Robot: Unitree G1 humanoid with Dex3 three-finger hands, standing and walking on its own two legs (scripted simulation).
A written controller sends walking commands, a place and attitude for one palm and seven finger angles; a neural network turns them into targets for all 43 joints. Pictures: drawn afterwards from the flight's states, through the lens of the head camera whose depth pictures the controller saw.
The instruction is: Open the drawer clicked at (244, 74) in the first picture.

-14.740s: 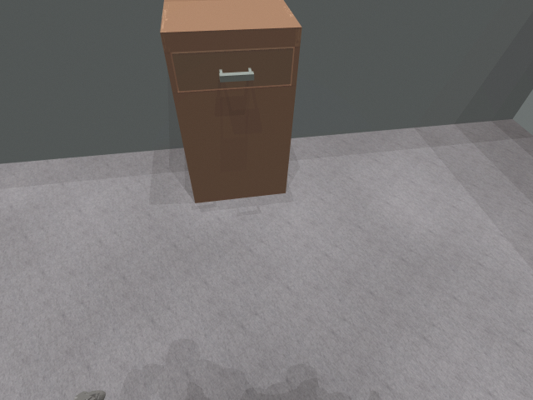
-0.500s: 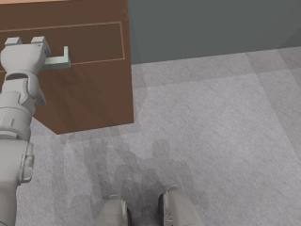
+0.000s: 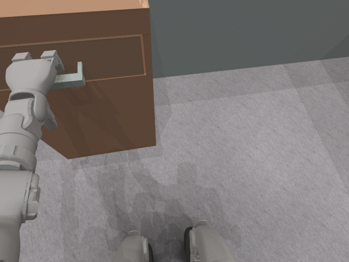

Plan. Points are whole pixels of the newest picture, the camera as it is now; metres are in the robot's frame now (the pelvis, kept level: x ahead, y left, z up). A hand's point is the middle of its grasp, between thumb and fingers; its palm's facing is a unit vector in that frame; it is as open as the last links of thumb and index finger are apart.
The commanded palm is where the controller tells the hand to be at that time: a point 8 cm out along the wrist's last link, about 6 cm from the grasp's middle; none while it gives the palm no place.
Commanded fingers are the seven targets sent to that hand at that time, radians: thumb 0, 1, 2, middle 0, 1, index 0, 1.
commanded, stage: lift the fingers back up to retry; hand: left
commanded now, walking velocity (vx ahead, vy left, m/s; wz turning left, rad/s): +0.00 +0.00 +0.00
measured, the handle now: (58, 75) +0.57 +0.26 -0.01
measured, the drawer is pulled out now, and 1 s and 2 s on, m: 0.00 0.00 0.00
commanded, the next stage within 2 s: re-aim the fingers above the handle in 0.48 s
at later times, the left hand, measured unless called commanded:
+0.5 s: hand (38, 77) +0.52 +0.27 +0.05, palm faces -0.10 -0.04 -0.99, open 13.8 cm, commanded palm +0.50 +0.25 +0.11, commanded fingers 0.00 -0.50 0.30 -0.30 -1.20 -0.30 -1.20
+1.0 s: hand (40, 78) +0.51 +0.26 +0.05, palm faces -0.09 -0.04 -1.00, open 13.9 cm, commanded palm +0.50 +0.26 +0.11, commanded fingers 0.00 -0.50 0.30 -0.30 -1.20 -0.30 -1.20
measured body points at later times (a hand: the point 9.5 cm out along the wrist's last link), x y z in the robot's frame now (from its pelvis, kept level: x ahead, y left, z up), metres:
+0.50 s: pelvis +0.05 +0.01 +0.04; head +0.16 +0.01 +0.47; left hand +0.52 +0.27 +0.11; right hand +0.06 -0.27 -0.09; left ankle +0.00 +0.09 -0.67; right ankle +0.05 -0.13 -0.67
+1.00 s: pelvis +0.05 +0.00 +0.04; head +0.16 +0.00 +0.47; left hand +0.51 +0.26 +0.10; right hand +0.05 -0.28 -0.09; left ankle +0.00 +0.09 -0.67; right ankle +0.05 -0.13 -0.67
